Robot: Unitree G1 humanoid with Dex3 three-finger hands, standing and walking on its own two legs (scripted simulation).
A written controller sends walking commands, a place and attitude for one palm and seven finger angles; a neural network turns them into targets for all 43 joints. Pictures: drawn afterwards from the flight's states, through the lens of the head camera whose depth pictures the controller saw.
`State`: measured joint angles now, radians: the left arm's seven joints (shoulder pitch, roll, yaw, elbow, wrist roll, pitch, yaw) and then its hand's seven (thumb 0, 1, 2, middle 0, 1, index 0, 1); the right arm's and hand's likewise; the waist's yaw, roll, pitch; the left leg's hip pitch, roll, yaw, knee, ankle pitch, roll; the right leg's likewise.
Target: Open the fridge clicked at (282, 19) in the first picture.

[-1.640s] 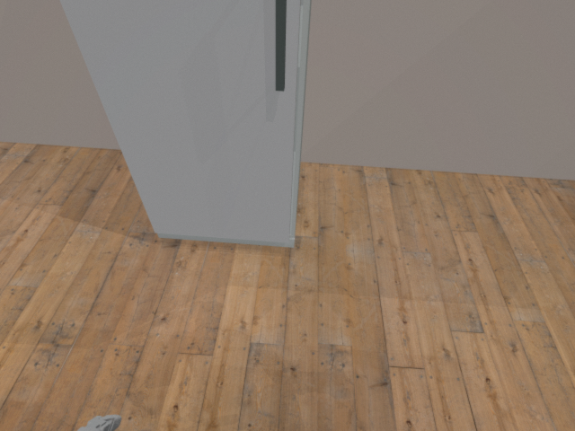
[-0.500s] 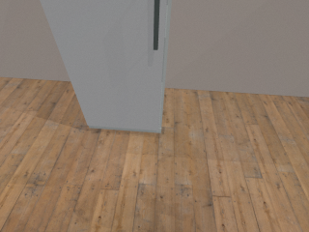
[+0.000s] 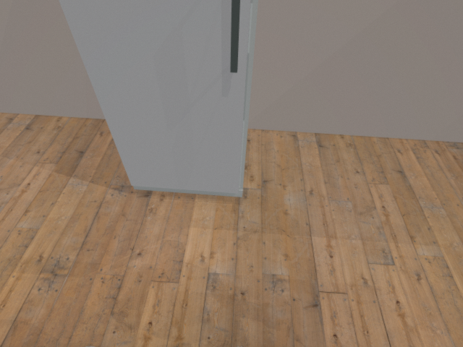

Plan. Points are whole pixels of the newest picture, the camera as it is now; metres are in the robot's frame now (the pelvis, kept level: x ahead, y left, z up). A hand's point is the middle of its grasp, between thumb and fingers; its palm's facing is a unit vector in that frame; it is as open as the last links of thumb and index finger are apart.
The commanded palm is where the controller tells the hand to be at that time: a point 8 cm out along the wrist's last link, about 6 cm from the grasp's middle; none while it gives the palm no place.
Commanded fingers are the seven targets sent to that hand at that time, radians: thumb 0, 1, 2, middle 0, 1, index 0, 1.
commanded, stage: walk to a spot facing it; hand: right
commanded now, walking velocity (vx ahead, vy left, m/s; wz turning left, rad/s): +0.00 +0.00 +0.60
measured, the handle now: (235, 14) +0.92 +0.04 +0.18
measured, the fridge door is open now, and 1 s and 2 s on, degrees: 0 0 0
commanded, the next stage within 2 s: turn to face it in 1.98 s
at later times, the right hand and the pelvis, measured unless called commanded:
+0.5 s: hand out of the picture +0.05 -0.15 -0.17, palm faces -0.19 +0.95 -0.24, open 7.3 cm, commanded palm none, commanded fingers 0.00 -0.90 -0.90 0.20 0.30 0.20 0.30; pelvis -0.03 +0.02 -0.01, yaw +14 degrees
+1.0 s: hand out of the picture +0.14 -0.21 -0.17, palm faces -0.46 +0.86 -0.23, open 7.3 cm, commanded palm none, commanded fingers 0.00 -0.90 -0.90 0.20 0.30 0.20 0.30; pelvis -0.04 -0.05 +0.00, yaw +33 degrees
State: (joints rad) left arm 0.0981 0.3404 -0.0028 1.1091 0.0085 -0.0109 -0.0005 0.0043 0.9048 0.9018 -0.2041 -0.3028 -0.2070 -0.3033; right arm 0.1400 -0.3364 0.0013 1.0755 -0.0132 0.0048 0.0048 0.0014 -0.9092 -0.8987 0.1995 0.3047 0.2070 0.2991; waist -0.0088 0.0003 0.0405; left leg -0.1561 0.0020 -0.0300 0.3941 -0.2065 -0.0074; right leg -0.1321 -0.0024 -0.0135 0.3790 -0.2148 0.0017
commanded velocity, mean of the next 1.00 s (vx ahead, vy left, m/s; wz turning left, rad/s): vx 0.01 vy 0.00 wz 0.60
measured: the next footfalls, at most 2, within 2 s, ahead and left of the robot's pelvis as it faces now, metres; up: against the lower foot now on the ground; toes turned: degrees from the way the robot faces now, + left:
right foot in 0.78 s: +0.03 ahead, -0.12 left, +0.00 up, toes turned +25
left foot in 1.26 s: -0.12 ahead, +0.10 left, +0.00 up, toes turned +49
